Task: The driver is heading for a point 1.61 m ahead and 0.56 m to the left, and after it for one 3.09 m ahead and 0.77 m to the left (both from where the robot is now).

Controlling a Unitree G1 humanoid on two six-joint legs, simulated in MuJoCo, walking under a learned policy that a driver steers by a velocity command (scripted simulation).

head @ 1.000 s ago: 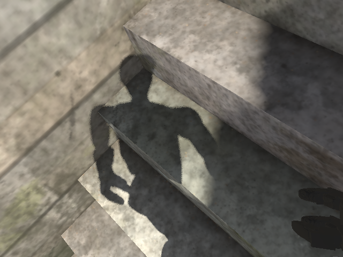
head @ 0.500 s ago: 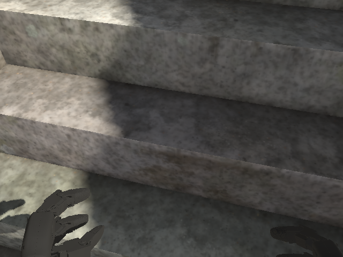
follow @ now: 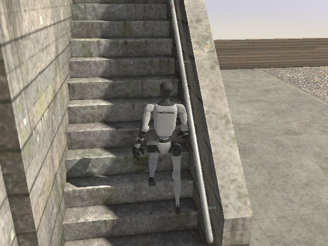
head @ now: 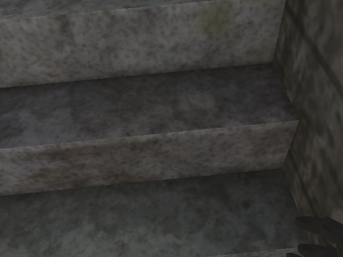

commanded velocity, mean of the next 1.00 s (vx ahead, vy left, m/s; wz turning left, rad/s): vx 0.82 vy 0.08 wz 0.69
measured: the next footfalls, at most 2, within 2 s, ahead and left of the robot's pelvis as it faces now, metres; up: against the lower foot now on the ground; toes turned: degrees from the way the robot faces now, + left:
left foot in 0.26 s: +0.12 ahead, +0.23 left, +0.21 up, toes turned -4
right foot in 0.60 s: -0.07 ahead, +0.14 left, +0.00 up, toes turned +18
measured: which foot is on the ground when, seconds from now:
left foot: up 0.00-0.24, down 0.26-0.82, up 0.84-1.00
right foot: down 0.00-0.28, up 0.30-0.58, down 0.60-1.00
